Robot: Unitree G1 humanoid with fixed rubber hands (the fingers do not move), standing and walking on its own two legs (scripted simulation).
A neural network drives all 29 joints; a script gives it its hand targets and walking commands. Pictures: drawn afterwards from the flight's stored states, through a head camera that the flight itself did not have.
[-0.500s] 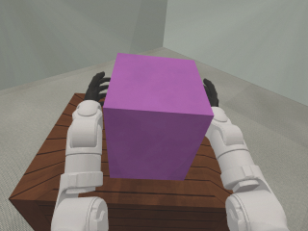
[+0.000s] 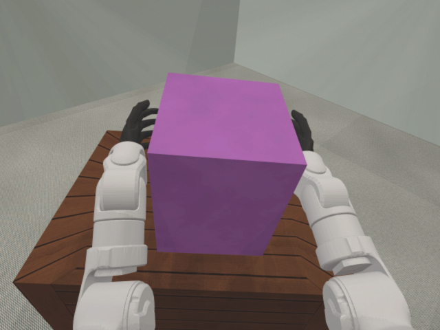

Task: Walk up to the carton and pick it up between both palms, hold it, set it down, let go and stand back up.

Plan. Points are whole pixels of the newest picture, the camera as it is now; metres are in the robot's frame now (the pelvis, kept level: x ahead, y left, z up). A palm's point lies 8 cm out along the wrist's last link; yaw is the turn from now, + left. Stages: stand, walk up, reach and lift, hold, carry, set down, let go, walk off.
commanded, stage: hold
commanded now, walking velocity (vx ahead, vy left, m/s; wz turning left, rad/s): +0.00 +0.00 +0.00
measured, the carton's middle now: (217, 168) +0.36 +0.00 +0.15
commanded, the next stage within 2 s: none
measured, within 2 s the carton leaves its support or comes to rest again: neither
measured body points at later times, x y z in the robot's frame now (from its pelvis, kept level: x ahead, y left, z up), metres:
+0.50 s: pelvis +0.00 +0.00 +0.00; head -0.06 +0.03 +0.45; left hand +0.37 +0.15 +0.20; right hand +0.38 -0.14 +0.19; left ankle +0.03 +0.14 -0.75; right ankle +0.00 -0.13 -0.75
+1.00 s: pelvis +0.00 +0.00 +0.00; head -0.06 +0.03 +0.44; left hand +0.37 +0.15 +0.20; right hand +0.38 -0.14 +0.19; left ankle +0.03 +0.14 -0.75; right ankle +0.00 -0.13 -0.75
